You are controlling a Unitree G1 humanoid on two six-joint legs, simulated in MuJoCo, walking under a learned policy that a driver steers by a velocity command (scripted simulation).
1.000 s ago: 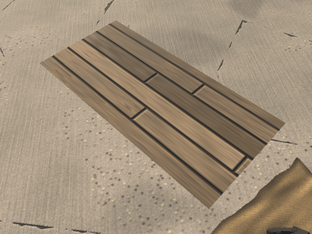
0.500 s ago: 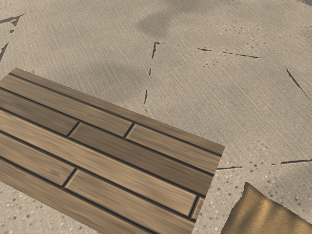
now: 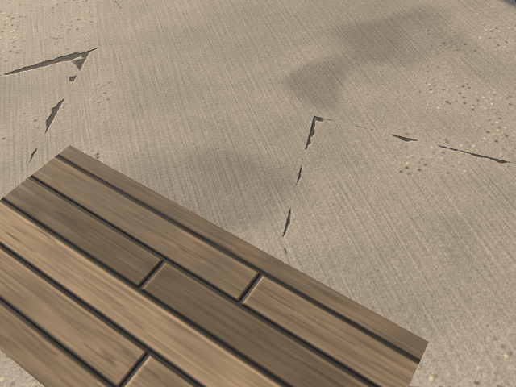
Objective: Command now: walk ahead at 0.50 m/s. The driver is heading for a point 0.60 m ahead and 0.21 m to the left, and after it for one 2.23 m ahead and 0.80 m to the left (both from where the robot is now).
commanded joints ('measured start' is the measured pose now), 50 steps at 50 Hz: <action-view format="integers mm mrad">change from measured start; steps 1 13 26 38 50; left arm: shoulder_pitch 40 -61 -486 -231 -81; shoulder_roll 151 73 50 70 104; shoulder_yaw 29 23 4 31 42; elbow -8 -34 -171 -116 -43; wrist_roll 6 26 12 11 6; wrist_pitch -7 26 33 -5 -40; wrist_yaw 12 -9 -24 16 23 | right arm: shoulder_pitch -115 198 403 287 -51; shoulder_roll -67 -60 -102 -53 -7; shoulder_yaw -10 -28 -33 -52 -28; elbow -93 76 189 125 -21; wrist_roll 1 13 17 7 -3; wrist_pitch -20 -65 -70 -24 15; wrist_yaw -4 -30 -41 -28 26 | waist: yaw -9 -36 -114 -55 -38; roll -97 21 18 -113 -112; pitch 78 6 68 -5 67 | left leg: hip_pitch -16 442 588 39 -31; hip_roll -27 140 102 -8 1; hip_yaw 19 -236 -138 -101 21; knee -65 -486 -497 484 104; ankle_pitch -28 36 211 -273 39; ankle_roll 34 179 183 74 34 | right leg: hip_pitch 7 -562 -665 -175 -143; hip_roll -314 -171 -157 -379 -347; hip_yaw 125 106 10 256 -109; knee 0 970 455 12 -33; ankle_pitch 515 -26 248 31 361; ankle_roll -120 -2 63 -49 -61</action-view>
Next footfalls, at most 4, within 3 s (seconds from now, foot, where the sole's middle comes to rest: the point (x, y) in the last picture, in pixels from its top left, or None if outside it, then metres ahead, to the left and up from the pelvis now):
0.12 left None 0.24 0.11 -0.78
0.64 right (320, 373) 0.52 -0.08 -0.78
1.18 left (228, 294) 0.74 0.17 -0.78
1.74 right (223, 196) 1.10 0.23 -0.78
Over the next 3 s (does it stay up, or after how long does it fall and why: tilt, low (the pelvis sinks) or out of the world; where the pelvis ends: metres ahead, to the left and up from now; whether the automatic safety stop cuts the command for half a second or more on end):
stays up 1.22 0.46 0.00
